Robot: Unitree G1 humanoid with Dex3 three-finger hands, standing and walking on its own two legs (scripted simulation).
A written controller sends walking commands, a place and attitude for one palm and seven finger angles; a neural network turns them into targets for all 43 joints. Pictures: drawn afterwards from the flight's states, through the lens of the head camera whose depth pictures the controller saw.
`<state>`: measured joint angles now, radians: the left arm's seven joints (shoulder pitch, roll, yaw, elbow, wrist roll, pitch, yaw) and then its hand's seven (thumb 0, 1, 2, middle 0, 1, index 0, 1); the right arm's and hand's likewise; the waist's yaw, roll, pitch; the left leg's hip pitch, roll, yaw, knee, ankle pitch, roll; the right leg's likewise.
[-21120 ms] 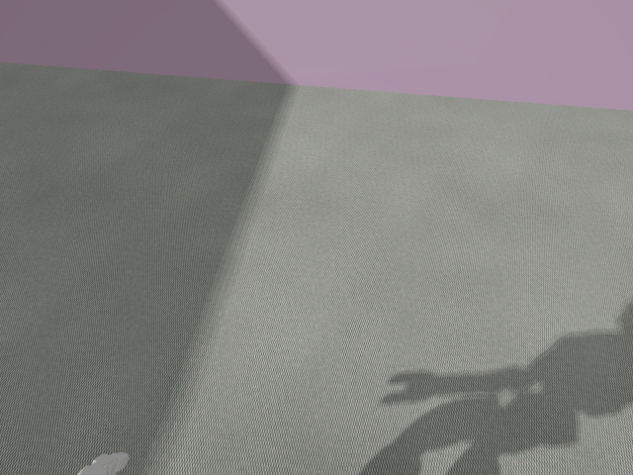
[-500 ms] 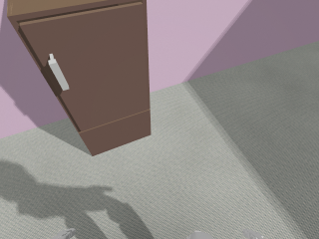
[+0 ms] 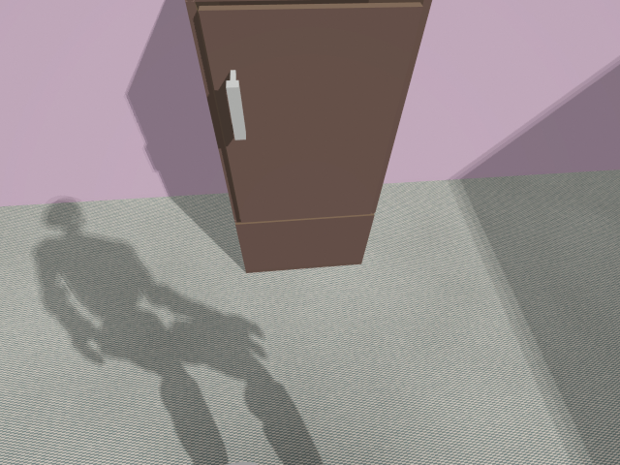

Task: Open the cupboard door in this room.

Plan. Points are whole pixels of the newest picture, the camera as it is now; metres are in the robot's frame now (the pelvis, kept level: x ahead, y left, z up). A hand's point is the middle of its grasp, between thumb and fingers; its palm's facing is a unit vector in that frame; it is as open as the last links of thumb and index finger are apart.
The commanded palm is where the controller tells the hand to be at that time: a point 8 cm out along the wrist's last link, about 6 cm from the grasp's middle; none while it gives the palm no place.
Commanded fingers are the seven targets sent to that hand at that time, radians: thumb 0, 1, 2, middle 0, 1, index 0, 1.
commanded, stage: turn to face it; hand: left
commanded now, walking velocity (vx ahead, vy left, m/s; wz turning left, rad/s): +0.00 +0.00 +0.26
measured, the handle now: (236, 105) +0.74 +0.20 +0.00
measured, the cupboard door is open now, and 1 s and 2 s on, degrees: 0 0 0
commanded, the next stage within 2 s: take the last steps up to it in 0.20 s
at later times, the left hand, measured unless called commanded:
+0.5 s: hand out of the picture +0.06 +0.18 -0.15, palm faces +0.09 -0.96 -0.25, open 7.4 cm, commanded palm none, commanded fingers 0.00 0.90 0.90 -0.20 -0.30 -0.20 -0.30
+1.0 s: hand out of the picture -0.01 +0.09 -0.16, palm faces +0.24 -0.96 -0.12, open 7.4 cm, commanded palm none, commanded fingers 0.00 0.90 0.90 -0.20 -0.30 -0.20 -0.30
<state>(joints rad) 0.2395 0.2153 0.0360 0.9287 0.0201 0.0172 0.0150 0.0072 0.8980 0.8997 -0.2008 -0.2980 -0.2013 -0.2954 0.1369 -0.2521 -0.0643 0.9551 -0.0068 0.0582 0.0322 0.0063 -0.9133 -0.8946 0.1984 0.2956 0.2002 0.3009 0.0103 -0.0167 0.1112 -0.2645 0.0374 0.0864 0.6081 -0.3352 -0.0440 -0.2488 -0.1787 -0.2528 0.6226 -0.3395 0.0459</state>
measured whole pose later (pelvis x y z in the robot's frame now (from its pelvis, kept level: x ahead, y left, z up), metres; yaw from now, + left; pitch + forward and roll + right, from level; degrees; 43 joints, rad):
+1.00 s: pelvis +0.14 -0.01 +0.00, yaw +7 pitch +0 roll +0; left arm 0.49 0.07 0.01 1.20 0.01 -0.05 0.02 0.01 0.90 0.90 -0.20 -0.30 -0.20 -0.29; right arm 0.11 -0.15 -0.04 1.06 -0.02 -0.03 0.01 0.01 -0.91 -0.89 0.20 0.30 0.20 0.30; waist 0.04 0.00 0.08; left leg -0.38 0.04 0.13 0.58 -0.19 0.03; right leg 0.02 0.01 -0.11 0.46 -0.45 -0.04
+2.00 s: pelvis +0.18 +0.00 +0.00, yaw +5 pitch -3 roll +0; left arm 0.39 0.18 0.04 0.94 0.03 0.03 0.00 0.01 0.90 0.90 -0.19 -0.30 -0.19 -0.29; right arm 0.28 -0.20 -0.02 0.90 -0.03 0.02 -0.01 0.00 -0.91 -0.89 0.20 0.30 0.20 0.30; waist 0.02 0.04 -0.02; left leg -0.27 0.01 0.07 0.70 -0.44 0.03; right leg -0.32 0.00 -0.07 0.62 -0.24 -0.05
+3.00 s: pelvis +0.17 -0.01 +0.02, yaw +7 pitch -2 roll +0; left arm 0.33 0.13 -0.01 1.08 0.01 -0.01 0.03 0.01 0.91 0.90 -0.20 -0.30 -0.20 -0.29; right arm 0.31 -0.15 0.00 1.10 -0.01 -0.02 -0.02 0.00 -0.91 -0.89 0.20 0.30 0.20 0.30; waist 0.00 0.00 0.02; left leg -0.19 0.00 0.05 0.42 -0.21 0.02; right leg -0.22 0.01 -0.03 0.43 -0.18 -0.02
